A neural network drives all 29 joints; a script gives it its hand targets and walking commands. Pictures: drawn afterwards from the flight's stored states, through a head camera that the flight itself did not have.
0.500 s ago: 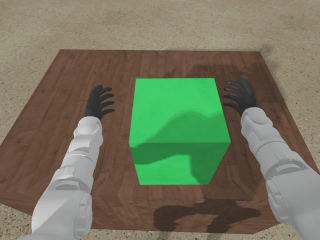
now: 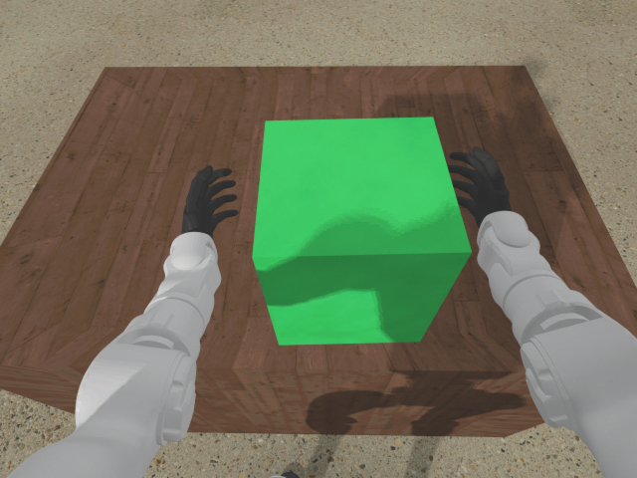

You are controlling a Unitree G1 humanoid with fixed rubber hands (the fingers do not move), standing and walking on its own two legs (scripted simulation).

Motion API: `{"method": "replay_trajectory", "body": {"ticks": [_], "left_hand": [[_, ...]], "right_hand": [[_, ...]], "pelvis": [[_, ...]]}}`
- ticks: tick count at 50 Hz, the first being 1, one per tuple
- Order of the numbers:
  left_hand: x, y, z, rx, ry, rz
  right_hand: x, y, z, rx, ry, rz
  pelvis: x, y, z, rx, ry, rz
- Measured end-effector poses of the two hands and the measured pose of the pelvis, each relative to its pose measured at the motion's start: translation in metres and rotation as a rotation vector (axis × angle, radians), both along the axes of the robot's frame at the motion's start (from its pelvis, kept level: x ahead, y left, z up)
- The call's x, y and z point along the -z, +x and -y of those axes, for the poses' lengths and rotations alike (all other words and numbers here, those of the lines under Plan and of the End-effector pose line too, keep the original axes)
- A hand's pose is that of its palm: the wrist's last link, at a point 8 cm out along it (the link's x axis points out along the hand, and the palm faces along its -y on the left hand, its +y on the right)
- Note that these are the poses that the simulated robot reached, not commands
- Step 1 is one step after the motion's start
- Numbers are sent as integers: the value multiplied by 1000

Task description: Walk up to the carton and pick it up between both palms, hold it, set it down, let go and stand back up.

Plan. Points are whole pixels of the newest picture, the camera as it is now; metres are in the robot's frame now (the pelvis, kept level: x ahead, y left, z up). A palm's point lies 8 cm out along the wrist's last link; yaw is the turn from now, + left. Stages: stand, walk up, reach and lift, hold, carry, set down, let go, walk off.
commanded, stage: reach and lift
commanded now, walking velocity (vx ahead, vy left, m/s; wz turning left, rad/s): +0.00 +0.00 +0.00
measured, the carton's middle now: (349, 240) +0.42 +0.02 +0.02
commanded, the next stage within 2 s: none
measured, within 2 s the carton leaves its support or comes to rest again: neither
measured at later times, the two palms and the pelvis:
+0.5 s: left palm (232, 222) +0.42 +0.18 +0.05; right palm (466, 210) +0.45 -0.13 +0.07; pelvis +0.00 +0.00 +0.00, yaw +0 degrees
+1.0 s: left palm (233, 225) +0.41 +0.17 +0.06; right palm (470, 221) +0.43 -0.13 +0.07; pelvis +0.03 +0.00 +0.03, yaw -1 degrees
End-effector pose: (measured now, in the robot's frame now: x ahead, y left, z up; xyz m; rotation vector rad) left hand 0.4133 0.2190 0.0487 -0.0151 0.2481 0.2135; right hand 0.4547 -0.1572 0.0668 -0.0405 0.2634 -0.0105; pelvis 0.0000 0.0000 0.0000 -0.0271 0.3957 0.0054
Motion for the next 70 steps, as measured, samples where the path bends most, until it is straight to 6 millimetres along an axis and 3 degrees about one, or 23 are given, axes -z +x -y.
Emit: {"method": "replay_trajectory", "body": {"ticks": [11, 22, 42, 55, 70], "left_hand": [[-1, 6, 14, 22, -7, 23], [-4, 10, 42, 44, -29, 38], [-11, 0, 47, 42, 42, 26], [-9, 1, 46, 43, 40, 7], [-10, -1, 46, 44, 44, 17]], "right_hand": [[3, 1, -15, -11, 9, 13], [1, -2, -30, 16, 15, 16], [-2, -23, -28, 29, -44, 56], [-1, -22, -29, 19, -72, 44], [-2, -24, -29, 22, -77, 59]], "pelvis": [[3, -3, 0, -1, 1, -15], [-2, 0, -1, 1, 3, 16], [-26, 18, -4, 24, 18, 173], [-29, 31, -2, 27, 21, 192], [-29, 29, -1, 22, 21, 189]]}}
